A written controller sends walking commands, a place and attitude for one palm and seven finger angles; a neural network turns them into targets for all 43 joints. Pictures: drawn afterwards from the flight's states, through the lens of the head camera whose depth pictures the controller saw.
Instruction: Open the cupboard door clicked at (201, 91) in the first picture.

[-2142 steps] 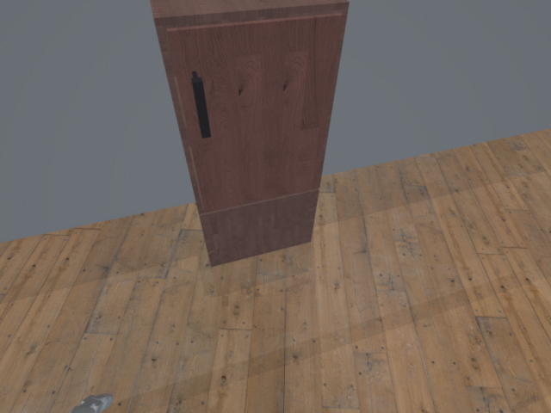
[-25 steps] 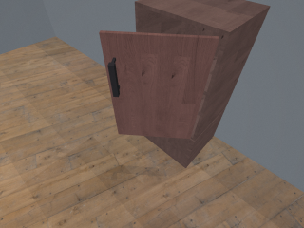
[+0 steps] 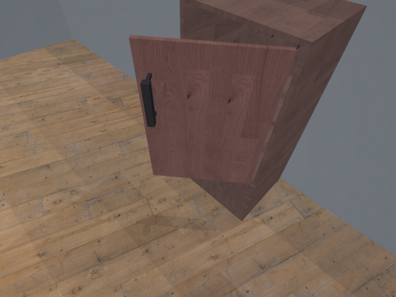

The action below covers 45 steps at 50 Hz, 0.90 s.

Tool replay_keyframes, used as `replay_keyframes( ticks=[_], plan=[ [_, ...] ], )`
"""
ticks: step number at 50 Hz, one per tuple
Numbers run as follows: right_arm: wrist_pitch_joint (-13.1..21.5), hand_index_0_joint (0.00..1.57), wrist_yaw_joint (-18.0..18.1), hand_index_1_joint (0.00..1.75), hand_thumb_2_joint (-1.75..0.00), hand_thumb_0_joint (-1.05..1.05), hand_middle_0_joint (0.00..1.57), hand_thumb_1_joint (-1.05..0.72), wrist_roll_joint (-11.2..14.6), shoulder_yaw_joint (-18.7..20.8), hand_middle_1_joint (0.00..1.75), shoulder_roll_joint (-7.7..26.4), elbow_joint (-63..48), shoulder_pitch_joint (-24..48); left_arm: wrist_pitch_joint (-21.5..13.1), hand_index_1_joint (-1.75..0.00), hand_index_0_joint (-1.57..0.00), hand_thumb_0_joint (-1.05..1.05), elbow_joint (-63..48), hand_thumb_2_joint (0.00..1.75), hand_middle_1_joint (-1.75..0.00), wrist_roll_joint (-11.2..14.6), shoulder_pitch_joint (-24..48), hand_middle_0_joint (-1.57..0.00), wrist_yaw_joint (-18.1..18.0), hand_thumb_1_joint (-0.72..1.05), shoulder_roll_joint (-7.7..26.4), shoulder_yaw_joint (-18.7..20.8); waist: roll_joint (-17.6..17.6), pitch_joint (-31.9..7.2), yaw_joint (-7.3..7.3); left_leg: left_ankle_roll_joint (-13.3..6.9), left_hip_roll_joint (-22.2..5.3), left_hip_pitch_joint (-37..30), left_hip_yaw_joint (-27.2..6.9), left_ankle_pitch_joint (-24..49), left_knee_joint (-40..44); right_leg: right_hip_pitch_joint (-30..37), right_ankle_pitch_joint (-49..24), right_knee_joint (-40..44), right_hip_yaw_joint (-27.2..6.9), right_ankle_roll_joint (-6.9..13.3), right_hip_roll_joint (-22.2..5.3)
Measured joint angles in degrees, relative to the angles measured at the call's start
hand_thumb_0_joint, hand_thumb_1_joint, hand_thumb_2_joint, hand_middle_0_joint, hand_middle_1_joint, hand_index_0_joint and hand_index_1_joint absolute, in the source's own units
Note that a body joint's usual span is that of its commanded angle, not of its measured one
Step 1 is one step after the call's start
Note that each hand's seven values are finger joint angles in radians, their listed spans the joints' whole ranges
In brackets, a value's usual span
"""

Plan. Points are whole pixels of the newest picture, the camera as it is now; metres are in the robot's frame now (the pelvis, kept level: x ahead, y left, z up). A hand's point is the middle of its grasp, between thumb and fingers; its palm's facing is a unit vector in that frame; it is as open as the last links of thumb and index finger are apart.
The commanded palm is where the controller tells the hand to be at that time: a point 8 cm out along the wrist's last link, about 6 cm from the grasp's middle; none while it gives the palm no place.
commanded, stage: shuffle to correct the standing spot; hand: left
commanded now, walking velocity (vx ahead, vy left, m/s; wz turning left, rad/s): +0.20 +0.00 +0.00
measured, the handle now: (150, 100) +0.62 +0.19 +0.04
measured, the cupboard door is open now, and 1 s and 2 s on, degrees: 39 39 39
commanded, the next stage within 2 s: come to a stop and stand still in 0.16 s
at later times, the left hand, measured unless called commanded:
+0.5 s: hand (138, 259) +0.23 +0.16 -0.16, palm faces -0.02 -0.97 -0.26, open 7.3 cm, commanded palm none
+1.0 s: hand out of the picture +0.05 +0.20 -0.17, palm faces +0.10 -0.97 -0.20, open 7.4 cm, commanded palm none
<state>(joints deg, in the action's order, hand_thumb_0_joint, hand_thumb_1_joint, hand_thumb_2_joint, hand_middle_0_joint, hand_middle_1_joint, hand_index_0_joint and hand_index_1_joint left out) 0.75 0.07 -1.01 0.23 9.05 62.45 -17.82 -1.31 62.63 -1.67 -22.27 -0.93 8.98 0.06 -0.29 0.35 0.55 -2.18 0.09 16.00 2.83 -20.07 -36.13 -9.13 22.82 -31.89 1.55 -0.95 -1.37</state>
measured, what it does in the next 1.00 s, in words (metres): steps on the spot: right foot, then left foot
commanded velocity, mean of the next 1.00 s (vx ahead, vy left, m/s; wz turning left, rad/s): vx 0.02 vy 0.00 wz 0.00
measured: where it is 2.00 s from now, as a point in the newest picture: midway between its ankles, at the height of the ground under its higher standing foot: outside the picture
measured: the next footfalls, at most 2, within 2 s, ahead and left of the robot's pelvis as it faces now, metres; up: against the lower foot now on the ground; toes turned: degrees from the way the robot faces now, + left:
right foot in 0.46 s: +0.25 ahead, -0.13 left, +0.00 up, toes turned -4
left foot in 0.82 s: +0.10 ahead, +0.09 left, +0.00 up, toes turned +2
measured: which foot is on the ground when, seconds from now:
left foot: down 0.00-0.46, up 0.48-0.80, down 0.82-1.00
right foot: down 0.00-0.10, up 0.12-0.44, down 0.46-0.80, up 0.82-1.00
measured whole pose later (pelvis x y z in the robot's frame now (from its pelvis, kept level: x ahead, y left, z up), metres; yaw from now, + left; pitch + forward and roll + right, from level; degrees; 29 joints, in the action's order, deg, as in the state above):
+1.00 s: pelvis +0.05 +0.00 +0.01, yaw +2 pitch +0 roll +0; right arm -0.3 1.3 -1.7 0.7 7.6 57.2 -17.9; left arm 2.9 57.6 -1.9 -17.9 -0.4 12.4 3.3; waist -2.8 -1.5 1.0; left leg -1.8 -0.2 13.6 3.2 -12.4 -26.0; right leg -29.1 16.6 -61.8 -0.6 -0.4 0.0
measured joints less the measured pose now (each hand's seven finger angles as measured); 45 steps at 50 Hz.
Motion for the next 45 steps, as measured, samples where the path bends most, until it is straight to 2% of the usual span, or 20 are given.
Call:
replay_keyframes(
  ticks=[2,4,5,9,12,14,16,19,21,23,26,28,30,32,37,40,41,43,45],
  plan=[
    [0.19,0.2,-0.09,0.3,-0.9,0.0,0.2,-0.91,-0.07,0.04,0.3,-0.18,-0.03,-0.08,-0.44,-0.29,-0.2,0.0,0.26,0.89,-0.3,-0.03,-0.88,-0.2,-0.13,0.91,-0.23,0.31,-0.27,0.09,-0.02,0.0,-0.54,0.37,0.91,-1.57,-1.92,0.75,1.17,-0.33,0.62,-0.14,0.1],
    [0.76,0.19,-0.09,0.3,-0.9,0.0,0.2,-0.91,-0.02,0.01,0.3,-0.73,0.05,0.27,-0.38,-0.29,-0.2,0.0,0.77,0.89,-0.3,-0.08,-1.62,-0.2,-0.18,0.91,-0.05,0.62,-1.92,0.29,0.21,-0.66,0.15,-0.79,1.92,-3.13,-1.6,1.09,2.76,-1.54,0.3,-0.31,-0.82],
    [1.37,0.2,0.01,0.3,-0.9,0.0,0.2,-0.91,-0.12,0.0,0.3,-0.91,-0.1,0.56,-0.12,-0.29,-0.2,0.0,1.11,0.89,-0.3,-0.04,-1.8,-0.2,-0.16,0.91,-0.05,0.72,-2.63,0.45,0.34,-1.08,0.47,-1.26,2.55,-3.42,-1.47,0.07,3.25,-3.98,0.04,0.44,-1.28],
    [4.05,0.2,1.43,0.3,-0.9,0.0,0.2,-0.91,-0.41,-0.2,0.3,-1.26,-1.26,-0.09,1.12,-0.29,-0.2,0.0,2.24,0.89,-0.3,0.09,0.57,-0.2,-0.08,0.91,-0.26,0.7,-2.0,1.76,-1.09,-1.67,0.18,-4.53,3.22,-3.32,1.75,-10.24,6.56,-27.44,0.57,2.69,-0.27],
    [4.39,0.2,1.77,0.3,-0.9,0.0,0.2,-0.91,-0.43,-0.55,0.3,-2.18,-0.77,-1.91,1.22,-0.29,-0.2,0.01,0.58,0.89,-0.3,0.09,4.43,-0.2,0.32,0.91,0.45,1.31,-1.58,2.8,-1.62,-1.31,0.15,-7.86,2.75,-1.33,7.07,-17.07,2.96,-33.0,1.93,2.65,-0.82],
    [4.3,0.2,1.87,0.3,-0.9,0.0,0.2,-0.91,-0.39,-0.72,0.3,-2.71,0.06,-3.2,1.26,-0.29,-0.2,0.01,-1.15,0.89,-0.3,0.06,7.35,-0.2,0.63,0.91,0.77,1.64,-1.21,3.44,-1.59,-0.97,0.17,-10.04,2.56,-0.01,10.65,-20.57,-0.49,-31.77,2.43,2.37,-1.51],
    [4.03,0.2,1.93,0.3,-0.9,0.0,0.2,-0.91,-0.44,-0.9,0.3,-3.13,0.83,-4.36,1.32,-0.29,-0.2,0.01,-2.69,0.89,-0.3,0.09,10.25,-0.2,0.63,0.93,1.41,2.03,-0.71,4.24,-1.75,-0.55,0.13,-11.97,2.32,0.88,13.44,-22.47,-3.64,-26.85,2.91,2.26,-2.03],
    [3.16,0.2,1.97,0.3,-0.9,0.0,0.2,-0.91,-0.58,-1.0,0.3,-3.26,1.73,-5.41,0.91,-0.29,-0.2,0.01,-4.96,0.9,-0.3,0.37,14.24,-0.2,0.61,0.93,1.77,2.02,0.41,5.9,-2.47,0.34,-0.14,-13.94,1.84,0.57,14.62,-21.82,-7.76,-15.44,3.39,2.58,-1.83],
    [2.36,0.2,1.88,0.3,-0.9,0.0,0.21,-0.91,-0.36,-0.94,0.3,-3.06,2.28,-6.07,0.26,-0.29,-0.2,0.01,-6.24,0.9,-0.3,0.42,15.95,-0.2,0.39,0.93,1.76,1.77,1.05,6.56,-2.84,1.06,-0.35,-14.49,1.5,-1.35,12.65,-19.04,-12.84,-7.47,3.37,2.65,-1.24],
    [1.64,0.2,1.42,0.3,-0.9,0.0,0.21,-0.91,0.17,-0.64,0.3,-2.84,2.66,-7.19,-0.91,-0.29,-0.2,0.01,-7.49,0.9,-0.3,0.26,16.25,-0.2,0.25,0.93,2.26,1.43,0.51,5.98,-2.93,1.73,0.06,-13.46,1.16,-4.85,7.08,-15.03,-19.5,-1.12,3.07,2.97,-1.56],
    [-0.07,0.2,1.67,0.3,-0.9,0.0,0.21,-0.9,0.9,0.72,0.3,-1.2,1.81,-4.78,-1.56,-0.29,-0.2,0.0,-8.26,0.9,-0.3,0.22,17.51,-0.2,-0.64,0.92,1.7,1.36,1.78,6.69,-3.55,2.03,0.15,-5.55,-1.74,-12.29,-11.72,-15.14,-12.15,-4.61,4.12,3.49,-1.25],
    [-1.17,0.2,1.92,0.3,-0.9,0.0,0.21,-0.91,0.97,1.53,0.3,-0.29,0.58,-1.94,-1.01,-0.29,-0.2,0.0,-8.7,0.89,-0.3,0.19,18.06,-0.2,-1.04,0.92,1.32,1.17,1.58,7.17,-3.72,2.49,0.46,-0.13,-2.12,-14.24,-21.24,-14.98,-11.88,-4.51,4.43,3.39,-1.55],
    [-1.96,0.2,1.76,0.3,-0.9,0.0,0.21,-0.91,0.77,2.14,0.3,0.44,-0.92,1.02,0.01,-0.29,-0.2,0.0,-8.97,0.89,-0.3,0.1,18.4,-0.2,-1.36,0.91,0.95,1.23,0.84,7.35,-3.5,3.12,0.31,4.38,-1.87,-13.43,-26.37,-14.91,-13.16,-3.38,4.43,3.36,-1.87],
    [-2.47,0.19,1.35,0.3,-0.9,0.0,0.2,-0.91,0.55,2.57,0.3,1.04,-2.67,3.54,1.0,-0.29,-0.2,0.0,-9.23,0.89,-0.3,-0.08,18.28,-0.2,-1.38,0.91,0.7,1.3,-0.13,7.09,-3.06,3.7,0.03,7.43,-1.53,-11.46,-27.42,-15.15,-14.41,-2.22,4.28,3.45,-2.28],
    [-2.63,0.19,0.43,0.3,-0.9,0.0,0.2,-0.91,0.13,2.98,0.3,1.96,-6.29,7.2,2.89,-0.29,-0.2,0.0,-9.6,0.89,-0.3,-0.63,16.23,-0.2,-0.92,0.91,1.01,1.61,-2.48,5.3,-1.08,3.97,-0.6,7.52,-0.48,-7.7,-19.05,-16.48,-17.14,-0.53,3.47,2.83,-3.07],
    [-1.68,0.19,0.08,0.3,-0.9,0.0,0.2,-0.91,0.21,2.76,0.3,1.94,-7.89,6.76,4.09,-0.3,-0.2,0.0,-9.46,0.89,-0.3,-0.6,13.74,-0.2,-0.79,0.91,1.92,1.98,-3.36,3.26,-0.49,3.19,-0.57,1.44,0.33,-4.01,-4.77,-17.96,-17.22,-1.57,3.11,1.95,-3.22],
    [-1.23,0.19,0.16,0.3,-0.9,0.0,0.2,-0.91,0.1,2.7,0.3,1.73,-8.23,6.22,4.62,-0.3,-0.2,0.0,-9.22,0.89,-0.3,-0.38,12.99,-0.2,-0.79,0.91,2.28,2.13,-3.53,2.57,-0.65,2.33,-0.4,0.37,0.22,-3.33,-1.42,-19.18,-14.13,-3.77,2.93,1.5,-3.26],
    [-1.32,0.19,0.54,0.3,-0.9,0.0,0.2,-0.91,-0.51,2.13,0.3,0.57,-8.36,4.92,5.73,-0.29,-0.2,0.0,-8.14,0.89,-0.3,0.16,11.68,-0.2,-0.83,0.91,3.03,2.59,-4.28,1.81,-0.61,1.14,0.04,0.65,0.53,-0.43,-1.18,-20.98,-5.03,-10.12,0.17,0.74,-2.01],
    [-1.5,0.19,0.83,0.3,-0.9,0.0,0.2,-0.91,-0.93,1.35,0.3,-0.4,-7.67,3.18,6.0,-0.29,-0.2,0.0,-7.22,0.89,-0.3,0.06,9.99,-0.2,-0.41,0.91,3.3,2.98,-3.78,0.59,-0.39,0.59,-0.13,-0.11,0.32,2.53,1.85,-22.3,-4.12,-18.14,-2.04,0.67,-0.06]
  ],
)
